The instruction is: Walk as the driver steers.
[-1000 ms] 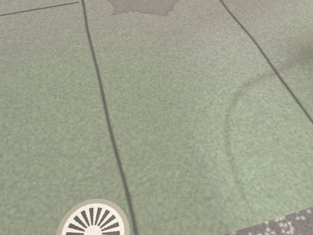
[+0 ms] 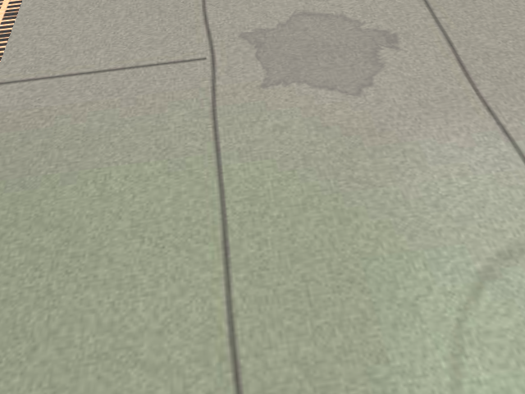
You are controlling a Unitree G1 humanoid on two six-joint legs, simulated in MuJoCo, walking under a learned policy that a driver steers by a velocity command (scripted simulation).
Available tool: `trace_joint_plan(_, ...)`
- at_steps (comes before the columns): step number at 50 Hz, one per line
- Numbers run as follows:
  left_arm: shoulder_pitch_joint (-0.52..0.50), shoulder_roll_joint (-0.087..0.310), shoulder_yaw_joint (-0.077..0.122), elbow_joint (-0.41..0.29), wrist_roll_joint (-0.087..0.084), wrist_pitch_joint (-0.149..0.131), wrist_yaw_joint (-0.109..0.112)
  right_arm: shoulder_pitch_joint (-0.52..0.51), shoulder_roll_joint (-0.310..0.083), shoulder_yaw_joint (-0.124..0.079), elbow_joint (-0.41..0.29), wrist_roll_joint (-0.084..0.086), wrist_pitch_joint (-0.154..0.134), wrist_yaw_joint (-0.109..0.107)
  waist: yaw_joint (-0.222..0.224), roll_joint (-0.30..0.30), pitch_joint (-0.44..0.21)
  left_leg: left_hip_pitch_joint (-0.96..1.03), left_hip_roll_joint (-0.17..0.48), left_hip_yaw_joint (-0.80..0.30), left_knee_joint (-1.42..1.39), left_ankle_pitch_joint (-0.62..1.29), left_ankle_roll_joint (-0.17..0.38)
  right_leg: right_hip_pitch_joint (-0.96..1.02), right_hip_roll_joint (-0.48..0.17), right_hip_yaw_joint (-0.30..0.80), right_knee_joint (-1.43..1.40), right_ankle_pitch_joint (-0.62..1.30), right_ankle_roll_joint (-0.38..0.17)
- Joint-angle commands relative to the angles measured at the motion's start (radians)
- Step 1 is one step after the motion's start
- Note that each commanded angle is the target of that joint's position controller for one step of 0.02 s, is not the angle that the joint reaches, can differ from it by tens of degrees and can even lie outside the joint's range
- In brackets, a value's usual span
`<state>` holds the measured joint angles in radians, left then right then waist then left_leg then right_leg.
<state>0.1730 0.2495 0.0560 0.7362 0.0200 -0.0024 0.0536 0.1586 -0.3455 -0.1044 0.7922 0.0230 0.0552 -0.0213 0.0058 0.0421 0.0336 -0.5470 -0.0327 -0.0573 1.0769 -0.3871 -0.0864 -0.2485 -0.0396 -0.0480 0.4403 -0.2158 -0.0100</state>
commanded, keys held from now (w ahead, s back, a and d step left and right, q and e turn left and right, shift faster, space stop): q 0.36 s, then no key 0.34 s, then w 0.30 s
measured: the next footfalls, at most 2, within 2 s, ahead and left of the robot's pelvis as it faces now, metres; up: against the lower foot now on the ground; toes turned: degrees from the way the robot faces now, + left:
left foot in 0.22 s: +0.03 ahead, +0.15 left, +0.00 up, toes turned +10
right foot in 0.64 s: +0.10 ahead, -0.08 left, +0.00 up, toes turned +20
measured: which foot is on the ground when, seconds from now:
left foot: up 0.00-0.20, down 0.22-1.00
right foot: down 0.00-0.22, up 0.24-0.62, down 0.64-0.96, up 0.98-1.00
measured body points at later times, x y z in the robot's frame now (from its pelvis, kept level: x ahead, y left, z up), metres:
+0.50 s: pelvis +0.00 +0.05 +0.00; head +0.03 +0.08 +0.45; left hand +0.07 +0.37 -0.11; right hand +0.23 -0.19 -0.09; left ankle -0.01 +0.14 -0.74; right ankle +0.07 -0.10 -0.69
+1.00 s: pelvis +0.06 +0.07 -0.01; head +0.06 +0.08 +0.44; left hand +0.07 +0.35 -0.14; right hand +0.23 -0.18 -0.12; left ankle +0.01 +0.15 -0.74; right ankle +0.06 -0.09 -0.73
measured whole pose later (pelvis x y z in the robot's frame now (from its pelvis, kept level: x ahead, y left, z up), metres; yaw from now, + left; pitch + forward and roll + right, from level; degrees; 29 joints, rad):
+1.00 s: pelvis +0.06 +0.07 -0.01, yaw +19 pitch +0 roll +0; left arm 0.28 0.28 0.05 0.79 -0.02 -0.02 0.02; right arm 0.29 -0.29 -0.06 0.83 0.01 -0.06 0.02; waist -0.02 -0.04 -0.01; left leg -0.22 -0.03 0.03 0.53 -0.31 0.06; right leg -0.26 -0.03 0.04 0.70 -0.42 -0.01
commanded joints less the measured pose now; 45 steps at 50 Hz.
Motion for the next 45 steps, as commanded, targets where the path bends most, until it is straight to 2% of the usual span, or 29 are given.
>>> trace_joint_plan(1,0.006,0.177,0.047,-0.048,-0.003,0.0,0.011,-0.059,-0.024,0.005,-0.107,0.003,-0.006,0.012,0.03,-0.202,-0.086,-0.08,0.048,0.03,-0.097,0.013,-0.03,0.209,-0.238,0.144,-0.107,0.386,-0.197)
trace_joint_plan(3,-0.002,0.206,0.058,-0.048,-0.006,0.005,0.007,-0.072,-0.017,0.014,-0.128,0.001,-0.006,0.024,0.037,-0.213,-0.102,0.005,0.062,0.062,-0.197,0.002,-0.019,0.191,-0.255,0.114,-0.101,0.403,-0.2)
trace_joint_plan(7,-0.013,0.233,0.072,-0.038,-0.025,0.005,-0.011,-0.056,-0.046,0.003,-0.146,0.0,0.006,0.041,0.03,-0.231,-0.102,0.132,0.049,0.122,-0.371,0.023,0.029,0.171,-0.285,0.082,-0.065,0.418,-0.189)
trace_joint_plan(9,-0.037,0.232,0.074,-0.03,-0.047,0.004,-0.016,0.002,-0.045,-0.004,-0.132,-0.002,0.011,0.049,-0.013,-0.216,-0.102,0.25,0.027,0.151,-0.564,0.156,0.08,0.134,-0.274,0.04,0.013,0.383,-0.137)
trace_joint_plan(10,0.008,0.204,0.068,-0.006,-0.048,0.0,-0.02,0.044,-0.067,-0.015,-0.119,-0.004,0.011,0.042,-0.023,-0.166,-0.115,0.368,0.012,0.125,-0.667,0.273,0.115,0.07,-0.241,-0.007,0.096,0.293,-0.076)
trace_joint_plan(11,0.042,0.158,0.057,-0.004,-0.017,-0.003,-0.027,0.088,-0.158,-0.043,-0.118,-0.002,0.009,0.027,-0.016,0.036,-0.14,0.559,0.154,-0.093,-0.705,0.593,0.181,-0.128,-0.158,-0.099,0.322,0.037,0.02)
trace_joint_plan(12,-0.026,0.106,0.034,-0.076,0.021,-0.006,-0.023,0.089,-0.26,-0.058,-0.142,-0.026,-0.001,0.02,-0.022,0.285,-0.135,0.621,0.413,-0.453,-0.699,0.869,0.398,-0.426,0.002,-0.088,0.565,-0.468,0.103)
trace_joint_plan(13,-0.12,0.153,0.047,-0.089,0.004,-0.008,-0.017,0.126,-0.209,-0.045,-0.143,-0.053,-0.028,0.031,-0.102,0.154,-0.203,0.573,0.422,-0.466,-0.716,0.817,0.478,-0.425,0.012,0.083,0.729,-0.5,0.097)
trace_joint_plan(14,-0.119,0.168,0.054,-0.088,-0.018,-0.004,-0.015,0.076,-0.18,-0.032,-0.14,-0.049,-0.047,0.03,-0.063,0.113,-0.156,0.539,0.361,-0.365,-0.721,0.741,0.431,-0.441,-0.004,0.111,0.763,-0.418,0.082)
trace_joint_plan(15,-0.087,0.172,0.059,-0.065,-0.019,-0.001,-0.007,0.013,-0.154,-0.028,-0.144,-0.028,-0.054,0.021,-0.029,0.074,-0.125,0.506,0.296,-0.295,-0.721,0.639,0.366,-0.446,-0.016,0.119,0.733,-0.325,0.076)
trace_joint_plan(16,-0.076,0.185,0.065,-0.055,-0.01,0.002,0.003,-0.032,-0.126,-0.019,-0.153,-0.009,-0.052,0.013,-0.013,0.066,-0.108,0.481,0.269,-0.275,-0.723,0.599,0.33,-0.446,-0.018,0.126,0.7,-0.262,0.079)
trace_joint_plan(17,-0.061,0.185,0.068,-0.051,-0.006,0.002,0.005,-0.049,-0.116,-0.012,-0.158,-0.006,-0.047,0.006,0.002,0.078,-0.113,0.439,0.246,-0.256,-0.724,0.619,0.322,-0.401,-0.006,0.122,0.701,-0.215,0.086)
trace_joint_plan(19,-0.023,0.165,0.064,-0.043,-0.012,-0.002,-0.001,-0.043,-0.109,-0.007,-0.162,-0.015,-0.04,-0.003,0.013,0.079,-0.144,0.428,0.228,-0.236,-0.725,0.61,0.323,-0.355,0.017,0.112,0.67,-0.154,0.097)
trace_joint_plan(23,-0.05,0.126,0.044,-0.049,-0.016,0.0,-0.01,-0.024,-0.105,0.0,-0.151,-0.019,-0.038,-0.012,-0.015,0.091,-0.138,0.418,0.214,-0.234,-0.725,0.497,0.315,-0.283,0.012,0.108,0.46,-0.108,0.105)
trace_joint_plan(28,-0.059,0.141,0.04,-0.055,-0.025,-0.006,-0.025,-0.029,-0.107,0.011,-0.135,-0.03,-0.033,0.002,-0.037,0.11,-0.092,0.338,0.221,-0.289,-0.72,0.391,0.323,-0.138,0.017,0.092,0.284,-0.144,0.086)
trace_joint_plan(30,-0.036,0.131,0.037,-0.049,-0.026,-0.014,-0.033,-0.045,-0.09,0.023,-0.127,-0.024,-0.031,0.006,-0.017,0.099,-0.082,0.328,0.208,-0.302,-0.692,0.395,0.307,-0.065,0.024,0.082,0.15,-0.099,0.069)
trace_joint_plan(31,-0.009,0.118,0.034,-0.038,-0.023,-0.02,-0.038,-0.056,-0.074,0.031,-0.122,-0.017,-0.031,0.006,0.01,0.085,-0.08,0.308,0.187,-0.293,-0.671,0.391,0.281,0.013,0.029,0.071,0.014,0.006,0.055)
trace_joint_plan(32,0.0,0.127,0.031,-0.036,-0.01,-0.026,-0.04,-0.026,-0.05,0.041,-0.109,-0.019,-0.036,0.005,0.013,0.053,-0.085,0.277,0.157,-0.285,-0.66,0.346,0.235,0.1,0.0,0.106,-0.078,0.146,0.036)
trace_joint_plan(33,0.017,0.184,0.039,-0.044,0.006,-0.028,-0.036,0.008,-0.023,0.05,-0.105,-0.039,-0.044,0.005,-0.01,-0.05,-0.116,0.232,0.096,-0.226,-0.582,0.235,0.174,0.189,-0.123,0.214,-0.075,0.356,-0.002)
trace_joint_plan(34,-0.031,0.218,0.041,-0.036,0.011,-0.026,-0.038,0.074,-0.014,0.046,-0.096,-0.036,-0.051,0.008,-0.09,-0.208,-0.116,0.232,0.001,-0.108,-0.558,0.065,0.126,0.135,-0.189,0.278,-0.048,0.397,-0.098)
trace_joint_plan(35,-0.07,0.145,0.023,-0.047,0.006,-0.028,-0.043,0.047,-0.04,0.045,-0.087,-0.047,-0.051,0.006,-0.067,-0.207,-0.118,0.308,0.023,-0.09,-0.576,0.069,0.092,0.059,-0.191,0.295,-0.08,0.266,-0.137)
trace_joint_plan(36,-0.065,0.111,0.013,-0.04,0.006,-0.031,-0.048,0.022,-0.044,0.043,-0.082,-0.046,-0.047,0.006,-0.048,-0.195,-0.122,0.333,0.013,-0.073,-0.586,0.078,0.086,0.054,-0.134,0.254,-0.094,0.042,-0.102)
trace_joint_plan(37,-0.052,0.129,0.015,-0.033,0.003,-0.031,-0.047,0.001,-0.036,0.043,-0.074,-0.04,-0.04,0.004,-0.027,-0.189,-0.099,0.316,-0.007,-0.047,-0.562,0.03,0.093,0.039,-0.091,0.229,-0.109,-0.162,-0.074)
trace_joint_plan(38,-0.021,0.165,0.025,-0.025,-0.007,-0.031,-0.044,-0.015,-0.043,0.039,-0.08,-0.033,-0.035,0.004,-0.004,-0.21,-0.051,0.258,-0.032,-0.014,-0.509,-0.048,0.103,0.023,-0.095,0.255,-0.141,-0.348,-0.081)
trace_joint_plan(39,0.022,0.194,0.031,-0.011,-0.012,-0.031,-0.038,-0.021,-0.036,0.039,-0.087,-0.025,-0.039,0.007,0.004,-0.236,-0.009,0.198,-0.036,0.022,-0.452,-0.077,0.108,0.018,-0.143,0.327,-0.187,-0.484,-0.109)
trace_joint_plan(41,0.072,0.215,0.038,0.0,-0.025,-0.032,-0.025,-0.036,-0.031,0.036,-0.092,-0.012,-0.064,0.014,0.021,-0.247,0.063,0.112,0.003,0.05,-0.369,-0.057,0.118,0.006,-0.246,0.458,-0.249,-0.557,-0.176)
trace_joint_plan(42,0.078,0.213,0.038,0.0,-0.028,-0.033,-0.021,-0.036,-0.025,0.034,-0.09,-0.008,-0.078,0.019,0.022,-0.24,0.073,0.092,0.024,0.046,-0.345,-0.068,0.125,0.012,-0.266,0.478,-0.257,-0.533,-0.191)
trace_joint_plan(44,0.043,0.209,0.036,-0.011,-0.039,-0.031,-0.023,-0.006,-0.005,0.035,-0.075,0.0,-0.101,0.031,-0.004,-0.222,0.068,0.156,0.038,0.062,-0.426,-0.087,0.15,-0.008,-0.241,0.417,-0.252,-0.456,-0.177)
trace_joint_plan(45,0.001,0.205,0.035,-0.022,-0.048,-0.027,-0.026,0.039,0.004,0.034,-0.05,0.0,-0.11,0.037,-0.036,-0.209,0.055,0.277,0.021,0.093,-0.529,-0.004,0.161,-0.065,-0.197,0.343,-0.233,-0.401,-0.154)
Over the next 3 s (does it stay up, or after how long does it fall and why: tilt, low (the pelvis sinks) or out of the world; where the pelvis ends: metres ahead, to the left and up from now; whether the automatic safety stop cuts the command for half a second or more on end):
stays up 1.15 0.31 -0.02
